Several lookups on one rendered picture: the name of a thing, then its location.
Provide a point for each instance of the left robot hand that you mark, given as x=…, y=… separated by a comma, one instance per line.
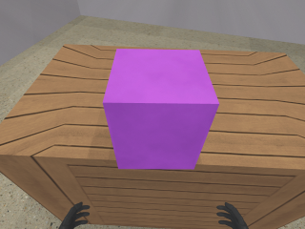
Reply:
x=70, y=222

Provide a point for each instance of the pedestal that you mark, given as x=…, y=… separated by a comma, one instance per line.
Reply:
x=55, y=145

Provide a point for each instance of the right robot hand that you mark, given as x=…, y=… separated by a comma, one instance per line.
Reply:
x=237, y=221

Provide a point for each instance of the carton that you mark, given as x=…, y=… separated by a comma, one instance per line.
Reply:
x=159, y=106

